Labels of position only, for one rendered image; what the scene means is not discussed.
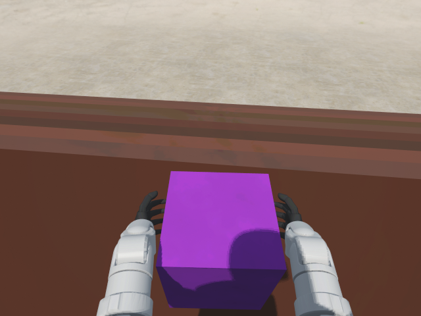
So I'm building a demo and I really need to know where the right robot hand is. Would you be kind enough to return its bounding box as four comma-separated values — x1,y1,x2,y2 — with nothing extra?
274,193,303,239

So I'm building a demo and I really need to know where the left robot forearm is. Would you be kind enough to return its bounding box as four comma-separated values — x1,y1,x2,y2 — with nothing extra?
97,219,156,316

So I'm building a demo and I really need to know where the left robot hand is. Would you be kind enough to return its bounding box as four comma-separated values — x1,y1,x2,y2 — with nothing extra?
135,191,166,235

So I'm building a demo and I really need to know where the right robot forearm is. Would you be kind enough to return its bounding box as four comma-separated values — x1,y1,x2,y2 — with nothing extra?
285,221,353,316

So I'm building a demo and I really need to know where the carton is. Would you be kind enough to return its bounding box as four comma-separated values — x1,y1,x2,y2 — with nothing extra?
156,171,287,310

